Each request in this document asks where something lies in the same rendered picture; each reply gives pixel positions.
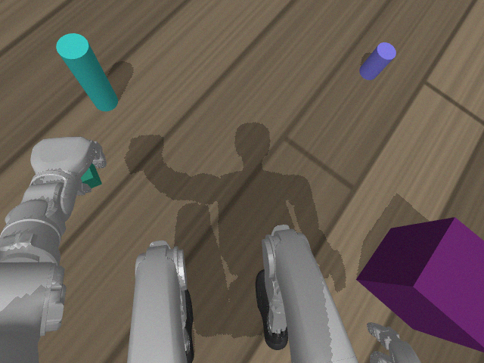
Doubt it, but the left robot hand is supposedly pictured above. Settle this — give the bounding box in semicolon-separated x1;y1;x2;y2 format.
30;137;107;196

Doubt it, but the left robot arm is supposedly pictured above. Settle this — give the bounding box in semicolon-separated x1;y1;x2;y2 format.
0;170;79;363

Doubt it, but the right robot foot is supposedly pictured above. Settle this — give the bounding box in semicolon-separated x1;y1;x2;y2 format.
256;269;288;350

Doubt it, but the right robot hand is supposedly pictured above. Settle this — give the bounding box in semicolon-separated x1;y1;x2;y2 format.
367;322;421;363

